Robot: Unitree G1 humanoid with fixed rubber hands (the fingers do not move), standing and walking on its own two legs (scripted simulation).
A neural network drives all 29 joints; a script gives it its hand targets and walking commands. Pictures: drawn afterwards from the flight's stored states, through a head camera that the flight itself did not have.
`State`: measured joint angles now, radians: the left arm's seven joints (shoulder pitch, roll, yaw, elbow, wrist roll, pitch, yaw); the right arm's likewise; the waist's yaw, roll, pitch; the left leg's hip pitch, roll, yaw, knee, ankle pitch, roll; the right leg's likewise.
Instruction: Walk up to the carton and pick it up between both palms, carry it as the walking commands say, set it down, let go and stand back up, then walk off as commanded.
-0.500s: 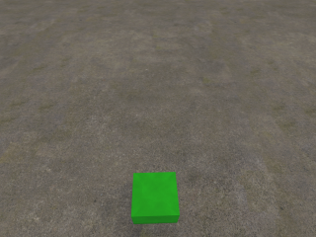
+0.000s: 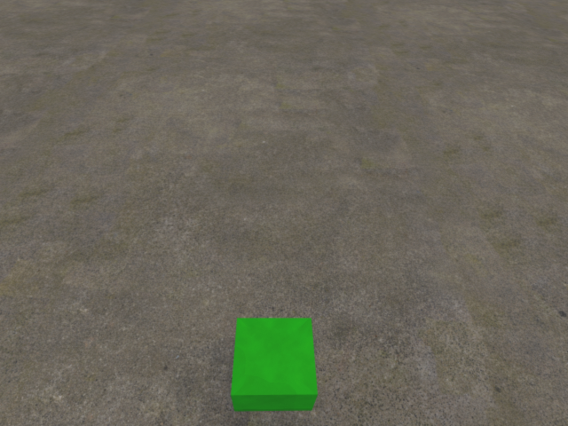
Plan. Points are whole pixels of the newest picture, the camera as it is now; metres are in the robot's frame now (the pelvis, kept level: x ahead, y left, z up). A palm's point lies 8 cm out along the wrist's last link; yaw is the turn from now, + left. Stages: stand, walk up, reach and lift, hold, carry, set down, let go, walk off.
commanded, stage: stand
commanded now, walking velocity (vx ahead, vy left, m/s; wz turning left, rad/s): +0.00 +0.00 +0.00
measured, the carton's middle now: (273, 363) +0.48 +0.01 -0.69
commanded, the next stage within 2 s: reach and lift in 0.30 s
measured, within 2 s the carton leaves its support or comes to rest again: neither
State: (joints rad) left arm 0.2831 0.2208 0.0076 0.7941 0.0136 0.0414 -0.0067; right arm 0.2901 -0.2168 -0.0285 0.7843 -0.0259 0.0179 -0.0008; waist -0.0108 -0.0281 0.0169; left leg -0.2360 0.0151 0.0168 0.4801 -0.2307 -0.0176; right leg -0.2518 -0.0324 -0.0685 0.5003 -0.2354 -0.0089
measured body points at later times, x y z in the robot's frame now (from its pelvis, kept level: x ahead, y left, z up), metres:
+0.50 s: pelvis +0.00 +0.00 -0.01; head +0.04 +0.01 +0.44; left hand +0.17 +0.24 -0.13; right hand +0.17 -0.24 -0.11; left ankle +0.02 +0.13 -0.74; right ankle +0.02 -0.11 -0.74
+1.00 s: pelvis +0.00 +0.00 -0.05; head +0.16 +0.01 +0.37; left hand +0.26 +0.24 -0.18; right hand +0.28 -0.23 -0.16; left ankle +0.02 +0.13 -0.74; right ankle +0.02 -0.11 -0.74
